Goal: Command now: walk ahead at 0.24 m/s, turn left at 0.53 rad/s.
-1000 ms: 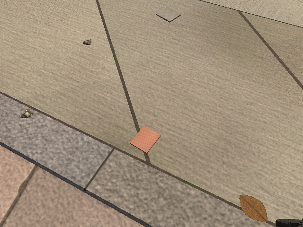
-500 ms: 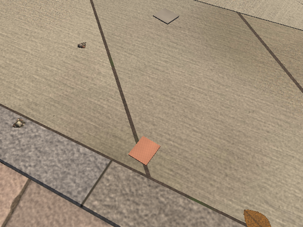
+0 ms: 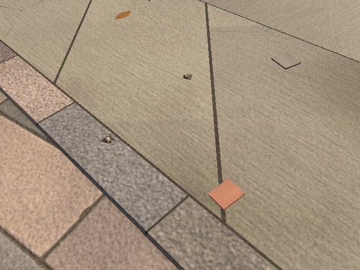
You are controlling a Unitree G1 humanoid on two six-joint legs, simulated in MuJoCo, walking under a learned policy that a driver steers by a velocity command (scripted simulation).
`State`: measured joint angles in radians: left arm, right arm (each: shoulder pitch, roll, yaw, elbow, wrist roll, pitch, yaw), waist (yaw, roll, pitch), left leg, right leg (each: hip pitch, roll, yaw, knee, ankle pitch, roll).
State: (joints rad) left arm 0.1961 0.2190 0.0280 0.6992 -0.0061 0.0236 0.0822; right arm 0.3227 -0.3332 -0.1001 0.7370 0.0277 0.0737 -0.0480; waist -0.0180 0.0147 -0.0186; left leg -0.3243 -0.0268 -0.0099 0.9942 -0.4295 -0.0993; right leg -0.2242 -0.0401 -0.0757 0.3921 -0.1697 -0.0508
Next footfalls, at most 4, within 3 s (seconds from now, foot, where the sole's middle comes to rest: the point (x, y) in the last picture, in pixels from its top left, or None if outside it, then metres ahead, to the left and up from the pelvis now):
0.14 left None -0.05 0.11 -0.79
0.62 right None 0.37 -0.09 -0.76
1.00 left None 0.39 0.17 -0.79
1.42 right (227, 235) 0.68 -0.12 -0.75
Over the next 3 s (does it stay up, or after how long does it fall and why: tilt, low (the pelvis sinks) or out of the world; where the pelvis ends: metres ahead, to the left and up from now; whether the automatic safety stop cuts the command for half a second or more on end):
stays up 1.39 -0.12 0.01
